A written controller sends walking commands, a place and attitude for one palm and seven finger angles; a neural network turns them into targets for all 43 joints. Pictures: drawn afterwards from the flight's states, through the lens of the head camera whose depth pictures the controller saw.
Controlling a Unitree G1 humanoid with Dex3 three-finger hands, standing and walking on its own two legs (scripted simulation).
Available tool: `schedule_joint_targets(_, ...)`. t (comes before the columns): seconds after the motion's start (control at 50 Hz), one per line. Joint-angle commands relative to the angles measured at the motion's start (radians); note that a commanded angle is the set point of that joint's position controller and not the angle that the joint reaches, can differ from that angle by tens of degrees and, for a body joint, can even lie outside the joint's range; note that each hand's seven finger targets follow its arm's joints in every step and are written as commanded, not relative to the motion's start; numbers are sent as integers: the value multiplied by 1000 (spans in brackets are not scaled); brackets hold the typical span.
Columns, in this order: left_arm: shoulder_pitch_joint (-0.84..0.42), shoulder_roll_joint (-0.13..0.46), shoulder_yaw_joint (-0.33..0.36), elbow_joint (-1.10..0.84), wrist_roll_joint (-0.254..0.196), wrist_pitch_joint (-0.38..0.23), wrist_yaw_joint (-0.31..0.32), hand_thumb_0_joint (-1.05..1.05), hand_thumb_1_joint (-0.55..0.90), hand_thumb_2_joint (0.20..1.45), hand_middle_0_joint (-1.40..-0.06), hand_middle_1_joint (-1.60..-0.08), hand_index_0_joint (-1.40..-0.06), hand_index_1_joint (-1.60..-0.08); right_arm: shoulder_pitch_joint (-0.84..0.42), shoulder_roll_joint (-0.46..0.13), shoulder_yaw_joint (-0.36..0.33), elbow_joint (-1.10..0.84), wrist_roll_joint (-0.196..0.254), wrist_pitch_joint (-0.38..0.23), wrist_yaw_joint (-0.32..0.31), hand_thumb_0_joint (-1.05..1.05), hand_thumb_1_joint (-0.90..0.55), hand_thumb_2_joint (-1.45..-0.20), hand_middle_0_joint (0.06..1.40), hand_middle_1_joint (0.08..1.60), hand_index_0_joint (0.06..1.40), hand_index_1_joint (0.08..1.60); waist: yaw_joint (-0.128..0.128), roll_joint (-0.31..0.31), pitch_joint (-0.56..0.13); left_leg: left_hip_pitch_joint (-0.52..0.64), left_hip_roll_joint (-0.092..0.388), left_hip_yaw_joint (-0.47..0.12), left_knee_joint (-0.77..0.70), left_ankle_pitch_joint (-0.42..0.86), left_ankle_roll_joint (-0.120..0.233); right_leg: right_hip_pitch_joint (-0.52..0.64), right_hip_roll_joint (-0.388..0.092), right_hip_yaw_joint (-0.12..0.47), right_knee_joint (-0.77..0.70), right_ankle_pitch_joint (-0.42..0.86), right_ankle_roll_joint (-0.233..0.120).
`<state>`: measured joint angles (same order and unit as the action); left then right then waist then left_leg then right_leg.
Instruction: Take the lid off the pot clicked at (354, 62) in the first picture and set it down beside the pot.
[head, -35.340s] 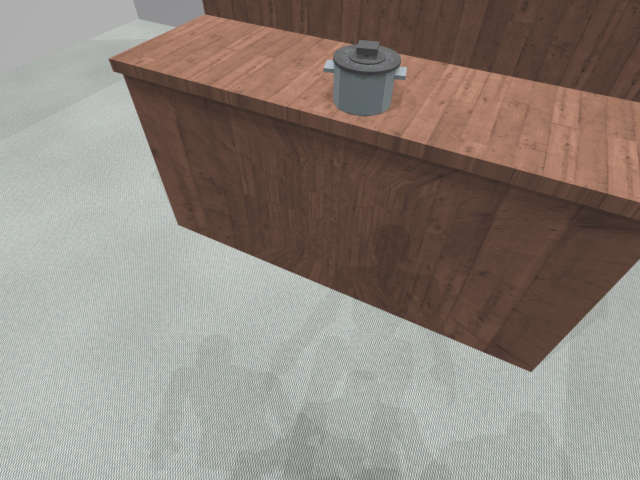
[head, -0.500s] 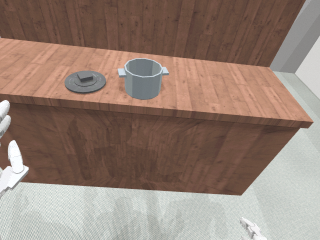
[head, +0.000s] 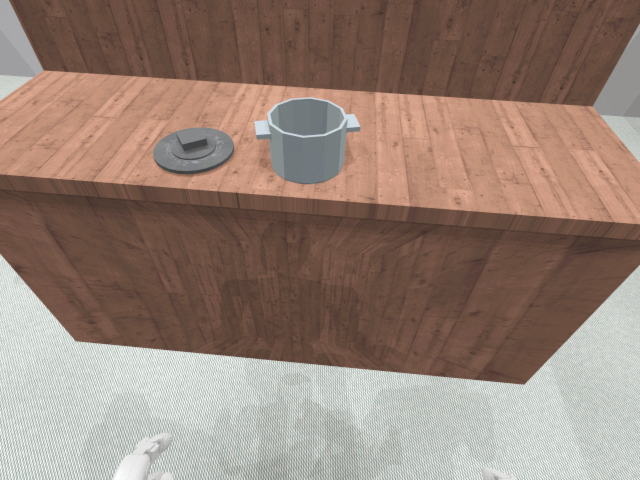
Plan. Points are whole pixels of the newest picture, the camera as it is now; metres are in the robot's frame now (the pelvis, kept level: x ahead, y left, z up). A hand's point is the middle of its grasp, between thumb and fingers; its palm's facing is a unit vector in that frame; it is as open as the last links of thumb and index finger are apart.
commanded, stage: let the arm hang, fingers relaxed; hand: left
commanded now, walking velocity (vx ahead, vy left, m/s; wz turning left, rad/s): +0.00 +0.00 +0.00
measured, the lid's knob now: (191, 138) +0.75 +0.28 +0.03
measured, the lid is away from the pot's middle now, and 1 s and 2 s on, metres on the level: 0.24 0.24 0.24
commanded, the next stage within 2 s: look to check the result in 0.88 s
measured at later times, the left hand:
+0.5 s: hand out of the picture +0.01 +0.17 -0.16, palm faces +0.04 -0.98 -0.18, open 7.4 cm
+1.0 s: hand out of the picture +0.03 +0.15 -0.16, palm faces +0.04 -0.98 -0.17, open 7.4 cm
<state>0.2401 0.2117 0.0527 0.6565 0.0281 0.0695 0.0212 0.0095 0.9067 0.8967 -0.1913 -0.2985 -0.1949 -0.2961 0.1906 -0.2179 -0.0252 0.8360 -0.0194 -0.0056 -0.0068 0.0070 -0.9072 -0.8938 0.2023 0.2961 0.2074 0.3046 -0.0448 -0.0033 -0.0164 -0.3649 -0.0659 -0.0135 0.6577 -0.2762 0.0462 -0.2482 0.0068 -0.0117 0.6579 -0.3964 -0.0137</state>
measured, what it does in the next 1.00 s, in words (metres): stands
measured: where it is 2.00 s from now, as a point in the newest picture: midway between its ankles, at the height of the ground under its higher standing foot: outside the picture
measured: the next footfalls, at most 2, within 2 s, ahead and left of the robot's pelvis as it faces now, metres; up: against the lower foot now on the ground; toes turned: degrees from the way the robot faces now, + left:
none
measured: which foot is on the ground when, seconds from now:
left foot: down 0.00-1.00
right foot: down 0.00-1.00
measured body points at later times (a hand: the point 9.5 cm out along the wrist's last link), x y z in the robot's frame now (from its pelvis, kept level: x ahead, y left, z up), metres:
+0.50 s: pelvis +0.02 +0.00 +0.02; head +0.05 +0.01 +0.47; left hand +0.01 +0.22 -0.15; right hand +0.00 -0.20 -0.14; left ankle +0.04 +0.09 -0.72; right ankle -0.03 -0.11 -0.72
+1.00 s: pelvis +0.03 -0.01 +0.02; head +0.06 +0.00 +0.47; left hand +0.03 +0.20 -0.15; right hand +0.02 -0.22 -0.14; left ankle +0.04 +0.09 -0.72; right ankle -0.03 -0.11 -0.72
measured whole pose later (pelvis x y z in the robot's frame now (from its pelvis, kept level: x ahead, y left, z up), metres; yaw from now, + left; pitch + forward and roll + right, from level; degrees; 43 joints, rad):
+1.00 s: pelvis +0.03 -0.01 +0.02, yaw +0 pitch -1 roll +0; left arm 0.28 0.12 0.01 1.13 0.00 0.00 0.05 0.01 0.91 0.90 -0.20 -0.30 -0.20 -0.30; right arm 0.30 -0.11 -0.03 1.10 -0.01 0.01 -0.05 0.01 -0.92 -0.89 0.20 0.30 0.20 0.30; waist -0.02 -0.01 0.06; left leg -0.22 -0.04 -0.01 0.49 -0.25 0.04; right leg -0.09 0.03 -0.02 0.42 -0.32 -0.02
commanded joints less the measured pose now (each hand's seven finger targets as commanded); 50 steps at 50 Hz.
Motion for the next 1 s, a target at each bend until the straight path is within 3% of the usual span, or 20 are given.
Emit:
schedule_joint_targets(0.0, -52, 162, -1, 55, -10, -75, 9, 0, 900, 900, -200, -300, -200, -300, 40, -66, -39, -12, 4, 7, -12, 0, -900, -900, 200, 300, 200, 300, 2, -39, 100, 53, 69, -18, 24, 5, -31, -71, -250, 287, -368, 217, -170)
schedule_joint_targets(0.04, -34, 142, -10, 141, -18, -80, 9, 0, 900, 900, -200, -300, -200, -300, 91, -39, -29, 37, 9, 7, -18, 0, -900, -900, 200, 300, 200, 300, -9, 38, 88, 149, 105, -51, -89, 135, -19, -95, -170, 194, -330, 189, -121)
schedule_joint_targets(0.06, 4, 89, 5, 176, -18, -79, 10, 0, 900, 900, -200, -300, -200, -300, 113, -31, -29, 54, 1, 3, -26, 0, -900, -900, 200, 300, 200, 300, 2, 115, 43, 156, 132, -109, -156, 182, 2, -39, -119, 135, -281, 220, -89)
schedule_joint_targets(0.08, 37, 87, -1, 216, -23, -74, 8, 0, 900, 900, -200, -300, -200, -300, 115, -43, -29, 68, 0, -2, -30, 0, -900, -900, 200, 300, 200, 300, 26, 191, 21, 130, 156, -158, -197, 208, 25, 24, -86, 85, -240, 236, -63)
schedule_joint_targets(0.1, 63, 81, -7, 250, -26, -70, 6, 0, 900, 900, -200, -300, -200, -300, 119, -48, -28, 77, 3, -4, -35, 0, -900, -900, 200, 300, 200, 300, 38, 216, -3, 118, 174, -181, -229, 219, 41, 76, -67, 56, -227, 224, -48)
schedule_joint_targets(0.14, 90, 62, -22, 304, -26, -67, 7, 0, 900, 900, -200, -300, -200, -300, 129, -46, -27, 99, 9, -2, -44, 0, -900, -900, 200, 300, 200, 300, 46, 138, -6, 119, 185, -192, -247, 222, 50, 106, -56, 38, -246, 216, -37)
schedule_joint_targets(0.22, 105, 41, -37, 377, -29, -71, 14, 0, 900, 900, -200, -300, -200, -300, 185, -23, -23, 155, 17, -2, -48, 0, -900, -900, 200, 300, 200, 300, 35, 72, -38, 172, 167, -155, -228, 271, 38, 132, -75, 40, -279, 277, -38)
schedule_joint_targets(0.3, 114, 19, -43, 420, -29, -71, 23, 0, 900, 900, -200, -300, -200, -300, 204, -5, -21, 192, 18, 3, -50, 0, -900, -900, 200, 300, 200, 300, 32, 9, 18, 166, 162, -140, -229, 263, 35, 117, -81, 36, -296, 283, -38)
schedule_joint_targets(0.42, 126, -4, -41, 451, -27, -69, 30, 0, 900, 900, -200, -300, -200, -300, 203, 12, -21, 223, 16, 4, -49, 0, -900, -900, 200, 300, 200, 300, 35, -9, 65, 155, 160, -141, -254, 213, 38, 99, -78, 36, -296, 243, -37)
schedule_joint_targets(0.46, 122, -6, -41, 454, -25, -68, 30, 0, 900, 900, -200, -300, -200, -300, 196, 19, -20, 233, 15, 6, -47, 0, -900, -900, 200, 300, 200, 300, 36, -5, 112, 131, 155, -138, -264, 173, 33, 78, -78, 40, -300, 218, -39)
schedule_joint_targets(0.52, 119, -14, -37, 455, -24, -71, 32, 0, 900, 900, -200, -300, -200, -300, 195, 25, -23, 240, 13, 4, -46, 0, -900, -900, 200, 300, 200, 300, 34, -14, 98, 142, 151, -131, -262, 181, 32, 86, -82, 47, -299, 231, -40)
schedule_joint_targets(0.7, 109, -11, -31, 452, -24, -71, 30, 0, 900, 900, -200, -300, -200, -300, 192, 25, -22, 237, 11, 2, -49, 0, -900, -900, 200, 300, 200, 300, 34, 42, 108, 139, 154, -127, -269, 170, 28, 85, -79, 53, -298, 225, -43)
schedule_joint_targets(0.84, 111, -7, -30, 447, -24, -75, 32, 0, 900, 900, -200, -300, -200, -300, 192, 26, -24, 238, 15, 0, -49, 0, -900, -900, 200, 300, 200, 300, 33, 5, 82, 163, 151, -111, -245, 230, 24, 98, -87, 59, -301, 278, -39)
schedule_joint_targets(0.98, 115, -14, -29, 448, -26, -76, 34, 0, 900, 900, -200, -300, -200, -300, 196, 28, -21, 246, 15, 0, -52, 0, -900, -900, 200, 300, 200, 300, 31, 8, 85, 176, 150, -102, -236, 266, 21, 101, -90, 62, -301, 312, -39)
